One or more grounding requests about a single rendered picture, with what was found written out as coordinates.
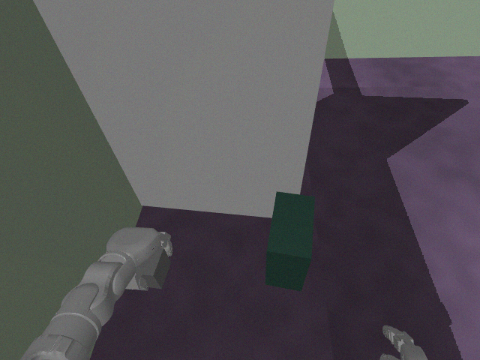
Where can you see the left robot arm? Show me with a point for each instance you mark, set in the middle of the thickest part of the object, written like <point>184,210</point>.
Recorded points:
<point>77,324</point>

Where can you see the left robot hand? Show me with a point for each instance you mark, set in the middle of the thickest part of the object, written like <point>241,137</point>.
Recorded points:
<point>139,243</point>

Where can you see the right robot hand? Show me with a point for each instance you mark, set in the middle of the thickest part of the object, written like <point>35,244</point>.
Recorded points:
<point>403,343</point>

